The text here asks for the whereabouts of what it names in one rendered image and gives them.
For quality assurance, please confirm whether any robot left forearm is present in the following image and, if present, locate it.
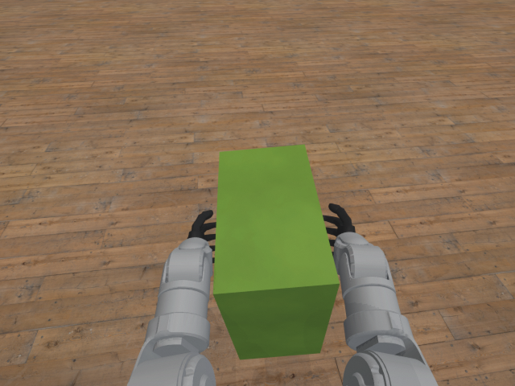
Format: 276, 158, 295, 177
127, 237, 213, 386

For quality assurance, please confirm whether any robot right upper arm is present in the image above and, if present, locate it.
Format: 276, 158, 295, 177
343, 350, 438, 386

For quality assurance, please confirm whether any left robot hand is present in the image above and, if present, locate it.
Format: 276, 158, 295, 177
188, 210, 216, 263

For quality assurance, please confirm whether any carton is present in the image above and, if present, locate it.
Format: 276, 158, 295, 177
213, 145, 340, 359

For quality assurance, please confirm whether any robot left upper arm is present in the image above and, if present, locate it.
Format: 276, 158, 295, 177
128, 352, 216, 386

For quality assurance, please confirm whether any right robot hand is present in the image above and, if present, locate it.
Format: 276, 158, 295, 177
323, 203, 356, 255

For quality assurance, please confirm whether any robot right forearm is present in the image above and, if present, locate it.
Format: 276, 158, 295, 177
333, 232, 431, 371

